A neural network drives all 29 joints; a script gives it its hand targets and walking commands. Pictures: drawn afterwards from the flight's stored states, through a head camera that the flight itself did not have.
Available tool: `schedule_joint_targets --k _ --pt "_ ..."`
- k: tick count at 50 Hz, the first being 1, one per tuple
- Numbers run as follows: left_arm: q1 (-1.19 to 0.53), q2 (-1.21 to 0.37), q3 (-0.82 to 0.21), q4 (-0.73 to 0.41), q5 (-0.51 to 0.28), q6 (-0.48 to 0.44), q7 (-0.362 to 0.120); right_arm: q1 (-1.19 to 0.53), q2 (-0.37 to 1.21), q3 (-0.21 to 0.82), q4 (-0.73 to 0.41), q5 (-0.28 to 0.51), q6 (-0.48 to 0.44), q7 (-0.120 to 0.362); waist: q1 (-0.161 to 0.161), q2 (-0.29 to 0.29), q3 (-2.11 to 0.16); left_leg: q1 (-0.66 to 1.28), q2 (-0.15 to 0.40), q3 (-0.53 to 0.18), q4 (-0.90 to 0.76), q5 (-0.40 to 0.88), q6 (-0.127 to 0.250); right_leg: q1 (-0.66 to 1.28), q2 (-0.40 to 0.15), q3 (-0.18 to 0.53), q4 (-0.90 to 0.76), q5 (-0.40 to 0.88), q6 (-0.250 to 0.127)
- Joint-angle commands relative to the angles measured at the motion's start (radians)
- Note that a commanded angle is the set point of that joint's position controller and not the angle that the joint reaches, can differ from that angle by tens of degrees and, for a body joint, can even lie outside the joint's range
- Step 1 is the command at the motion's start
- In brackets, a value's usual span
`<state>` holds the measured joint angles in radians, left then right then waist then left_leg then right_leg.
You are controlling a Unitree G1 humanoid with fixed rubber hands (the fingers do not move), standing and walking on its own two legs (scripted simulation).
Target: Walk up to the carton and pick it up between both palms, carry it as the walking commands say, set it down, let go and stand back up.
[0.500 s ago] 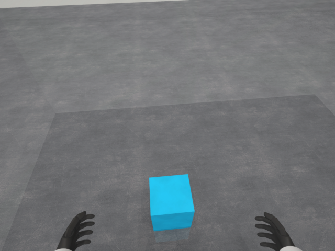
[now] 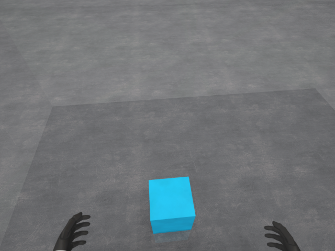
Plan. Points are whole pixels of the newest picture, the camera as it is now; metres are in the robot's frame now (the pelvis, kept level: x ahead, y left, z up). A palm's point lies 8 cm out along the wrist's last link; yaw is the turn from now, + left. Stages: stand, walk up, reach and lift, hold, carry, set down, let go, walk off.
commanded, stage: stand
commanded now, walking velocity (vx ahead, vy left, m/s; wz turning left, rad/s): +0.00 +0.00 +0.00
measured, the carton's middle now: (170, 205) +0.44 -0.02 -0.64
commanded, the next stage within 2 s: none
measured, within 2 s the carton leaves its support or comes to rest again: neither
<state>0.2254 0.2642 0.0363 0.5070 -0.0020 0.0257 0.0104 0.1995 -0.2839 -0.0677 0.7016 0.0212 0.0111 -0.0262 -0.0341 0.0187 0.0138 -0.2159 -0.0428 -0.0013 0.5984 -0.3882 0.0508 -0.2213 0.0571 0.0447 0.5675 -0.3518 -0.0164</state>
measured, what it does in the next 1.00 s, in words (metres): stands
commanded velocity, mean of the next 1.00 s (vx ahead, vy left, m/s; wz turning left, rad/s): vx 0.00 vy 0.00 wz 0.00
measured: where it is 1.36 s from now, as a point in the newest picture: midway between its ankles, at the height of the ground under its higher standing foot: outside the picture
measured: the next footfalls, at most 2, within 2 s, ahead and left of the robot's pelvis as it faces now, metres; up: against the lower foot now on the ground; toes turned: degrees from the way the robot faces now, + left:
none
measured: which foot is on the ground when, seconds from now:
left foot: down 0.00-1.00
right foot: down 0.00-1.00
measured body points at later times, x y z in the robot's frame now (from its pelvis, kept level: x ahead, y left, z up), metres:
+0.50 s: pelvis -0.03 +0.00 +0.00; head -0.05 +0.00 +0.45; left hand +0.15 +0.25 -0.06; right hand +0.10 -0.29 -0.09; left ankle -0.05 +0.08 -0.73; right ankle -0.03 -0.11 -0.73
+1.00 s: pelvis -0.04 +0.00 +0.00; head -0.05 +0.00 +0.45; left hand +0.15 +0.25 -0.06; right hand +0.10 -0.29 -0.09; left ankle -0.05 +0.08 -0.73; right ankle -0.03 -0.11 -0.73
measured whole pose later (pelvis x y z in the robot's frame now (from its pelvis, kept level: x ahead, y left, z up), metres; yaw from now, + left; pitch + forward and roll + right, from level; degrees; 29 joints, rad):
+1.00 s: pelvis -0.04 +0.00 +0.00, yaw +0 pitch -2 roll -1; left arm 0.23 0.28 0.04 0.53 0.00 0.00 0.01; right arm 0.20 -0.30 -0.06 0.75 0.02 -0.03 0.00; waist -0.03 0.02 -0.01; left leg -0.22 -0.04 0.00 0.60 -0.34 0.05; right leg -0.22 0.06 0.04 0.57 -0.30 -0.02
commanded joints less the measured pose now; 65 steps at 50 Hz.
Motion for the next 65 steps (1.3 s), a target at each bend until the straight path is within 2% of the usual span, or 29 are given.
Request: schedule_joint_targets --k 1,3,5,10,12,13,15,16,18,19,21,22,25,26,31,33,35,37,38,41,47,49,52,55,58,60,62,64,65 --pt "-0.013 0.181 0.061 0.024 0.045 -0.033 0.019 -0.008 -0.215 -0.039 -0.041 -0.059 -0.044 0.001 0.032 -0.041 -0.191 0.128 0.131 -0.113 -0.073 0.605 -0.015 0.045 -0.11 0.046 -0.012 0.483 -0.027" --pt "-0.042 0.222 0.073 0.033 0.05 -0.041 0.013 -0.032 -0.219 -0.045 -0.042 -0.061 -0.039 -0.004 0.026 -0.075 -0.166 0.084 0.12 -0.098 -0.093 0.486 -0.031 0.062 -0.13 0.083 -0.035 0.461 -0.031" --pt "-0.048 0.187 0.058 0.019 0.043 -0.044 0.021 -0.057 -0.195 -0.036 -0.043 -0.066 -0.051 -0.001 0.025 0.011 -0.127 0.074 0.12 -0.112 -0.124 0.469 -0.031 0.024 -0.123 0.073 -0.034 0.386 -0.031" --pt "-0.041 0.183 0.059 0.028 0.04 -0.053 0.005 -0.074 -0.242 -0.053 -0.043 -0.063 -0.054 0.004 0.032 -0.051 -0.113 0.011 0.155 -0.167 -0.165 0.262 -0.012 0.027 -0.109 0.067 -0.062 0.235 -0.02" --pt "-0.031 0.186 0.056 0.033 0.052 -0.053 0.008 -0.048 -0.216 -0.044 -0.038 -0.075 -0.06 0.008 0.022 0.002 -0.061 -0.03 0.145 -0.177 -0.167 0.228 -0.012 0.019 -0.118 0.094 -0.07 0.208 -0.036" --pt "-0.037 0.206 0.052 0.037 0.047 -0.056 0.006 -0.06 -0.2 -0.039 -0.039 -0.058 -0.062 0.009 0.024 -0.096 -0.096 0.005 0.134 -0.159 -0.169 0.23 -0.011 0.013 -0.113 0.085 -0.076 0.2 -0.037" --pt "-0.02 0.233 0.063 0.039 0.049 -0.062 0.008 -0.077 -0.207 -0.041 -0.047 -0.062 -0.059 0.019 0.036 0.003 -0.085 -0.02 0.127 -0.156 -0.172 0.235 -0.012 0.014 -0.107 0.091 -0.064 0.219 -0.037" --pt "-0.069 0.234 0.063 0.03 0.046 -0.054 0.01 -0.061 -0.216 -0.046 -0.05 -0.068 -0.06 0.016 0.02 -0.048 -0.027 -0.05 0.135 -0.18 -0.211 0.242 -0.009 0.006 -0.106 0.087 -0.08 0.2 -0.027" --pt "-0.042 0.206 0.062 0.028 0.042 -0.061 0.002 -0.085 -0.237 -0.039 -0.033 -0.062 -0.066 0.018 0.051 -0.019 -0.105 0.01 0.14 -0.167 -0.191 0.208 -0.008 0.013 -0.113 0.096 -0.068 0.183 -0.035" --pt "-0.037 0.224 0.059 0.023 0.046 -0.064 -0.004 -0.067 -0.241 -0.049 -0.041 -0.062 -0.073 0.016 0.028 -0.066 -0.043 -0.027 0.137 -0.184 -0.199 0.152 -0.01 -0.015 -0.103 0.092 -0.089 0.134 -0.039" --pt "-0.04 0.237 0.068 0.018 0.053 -0.068 0.007 -0.077 -0.234 -0.046 -0.042 -0.068 -0.064 0.025 0.05 -0.037 -0.079 -0.002 0.123 -0.153 -0.187 0.217 -0.018 0.006 -0.107 0.082 -0.084 0.183 -0.032" --pt "-0.045 0.213 0.059 0.028 0.042 -0.062 0.003 -0.06 -0.253 -0.046 -0.036 -0.067 -0.066 0.019 0.018 0.018 -0.069 -0.015 0.142 -0.168 -0.213 0.228 -0.031 -0.009 -0.105 0.085 -0.063 0.188 -0.031" --pt "-0.064 0.236 0.068 0.023 0.042 -0.059 -0.002 -0.057 -0.21 -0.032 -0.046 -0.064 -0.078 0.016 0.022 -0.065 0.025 -0.074 0.163 -0.219 -0.224 0.172 -0.005 -0.033 -0.094 0.092 -0.079 0.132 -0.036" --pt "-0.041 0.213 0.057 0.023 0.042 -0.066 -0.002 -0.062 -0.231 -0.041 -0.041 -0.059 -0.078 0.024 0.034 0.006 -0.057 -0.036 0.158 -0.193 -0.208 0.12 -0.003 0.001 -0.1 0.097 -0.084 0.129 -0.04" --pt "-0.058 0.249 0.071 0.034 0.049 -0.069 0.003 -0.037 -0.232 -0.039 -0.022 -0.055 -0.067 0.029 0.021 -0.091 -0.049 -0.013 0.135 -0.162 -0.187 0.186 -0.008 -0.019 -0.106 0.097 -0.078 0.161 -0.031" --pt "-0.077 0.214 0.059 0.03 0.035 -0.069 0.0 -0.103 -0.231 -0.043 -0.049 -0.073 -0.066 0.018 0.027 -0.003 -0.038 -0.017 0.134 -0.163 -0.193 0.177 -0.001 -0.048 -0.096 0.102 -0.085 0.153 -0.03" --pt "-0.06 0.245 0.062 0.039 0.043 -0.068 0.0 -0.066 -0.219 -0.023 -0.033 -0.065 -0.073 0.02 0.024 -0.05 -0.013 -0.038 0.157 -0.193 -0.191 0.25 -0.008 -0.025 -0.108 0.111 -0.074 0.192 -0.042" --pt "-0.046 0.239 0.066 0.041 0.035 -0.064 0.006 -0.06 -0.219 -0.027 -0.022 -0.061 -0.078 0.012 0.033 0.006 -0.034 -0.062 0.144 -0.197 -0.185 0.273 -0.002 0.023 -0.12 0.112 -0.069 0.256 -0.047" --pt "-0.04 0.227 0.057 0.031 0.03 -0.072 0.007 -0.06 -0.212 -0.015 -0.017 -0.062 -0.076 0.018 0.044 -0.059 -0.044 -0.02 0.141 -0.163 -0.158 0.317 0.01 0.002 -0.127 0.124 -0.073 0.281 -0.051" --pt "-0.046 0.242 0.064 0.039 0.029 -0.068 0.01 -0.046 -0.229 -0.023 -0.024 -0.056 -0.075 0.021 0.023 -0.013 -0.069 0.016 0.13 -0.141 -0.179 0.3 -0.008 0.006 -0.116 0.114 -0.065 0.262 -0.048" --pt "-0.073 0.222 0.046 0.03 0.031 -0.068 0.004 -0.058 -0.229 -0.023 -0.011 -0.06 -0.08 0.022 0.026 -0.059 -0.009 -0.013 0.154 -0.179 -0.184 0.285 -0.006 -0.042 -0.121 0.109 -0.079 0.23 -0.052" --pt "-0.039 0.245 0.059 0.043 0.033 -0.068 0.004 -0.06 -0.252 -0.03 -0.011 -0.055 -0.083 0.021 0.028 0.0 -0.062 0.011 0.141 -0.167 -0.171 0.248 -0.004 0.0 -0.11 0.107 -0.088 0.219 -0.051" --pt "-0.078 0.25 0.054 0.036 0.042 -0.068 0.001 -0.092 -0.241 -0.028 -0.013 -0.051 -0.075 0.024 0.019 -0.085 0.044 -0.021 0.147 -0.156 -0.198 0.22 -0.001 -0.075 -0.114 0.123 -0.099 0.17 -0.051" --pt "-0.059 0.243 0.063 0.04 0.04 -0.066 0.008 -0.066 -0.242 -0.026 -0.012 -0.057 -0.086 0.035 0.026 -0.021 -0.046 -0.033 0.163 -0.198 -0.21 0.211 0.005 0.012 -0.117 0.089 -0.068 0.203 -0.051" --pt "-0.087 0.245 0.065 0.039 0.033 -0.077 0.003 -0.055 -0.257 -0.031 0.013 -0.06 -0.076 0.03 0.025 -0.054 -0.004 -0.001 0.141 -0.135 -0.175 0.307 -0.005 -0.047 -0.121 0.123 -0.098 0.243 -0.05" --pt "-0.048 0.261 0.064 0.037 0.032 -0.074 0.008 -0.062 -0.265 -0.027 0.01 -0.059 -0.072 0.026 0.035 -0.027 -0.015 0.006 0.136 -0.138 -0.17 0.287 -0.006 -0.031 -0.124 0.126 -0.099 0.244 -0.044" --pt "-0.04 0.243 0.06 0.053 0.027 -0.073 0.007 -0.043 -0.262 -0.032 0.021 -0.054 -0.08 0.031 0.036 -0.08 -0.038 0.007 0.144 -0.164 -0.178 0.238 0.004 -0.004 -0.118 0.112 -0.082 0.228 -0.052" --pt "-0.041 0.218 0.051 0.058 0.033 -0.075 0.002 -0.067 -0.252 -0.021 0.024 -0.051 -0.071 0.024 0.035 -0.025 -0.027 0.008 0.145 -0.163 -0.173 0.272 0.002 -0.019 -0.123 0.115 -0.094 0.234 -0.051" --pt "-0.057 0.255 0.053 0.049 0.031 -0.073 0.011 -0.064 -0.273 -0.035 0.02 -0.047 -0.076 0.028 0.017 -0.064 0.0 -0.008 0.136 -0.158 -0.183 0.272 -0.003 -0.024 -0.123 0.119 -0.098 0.241 -0.053"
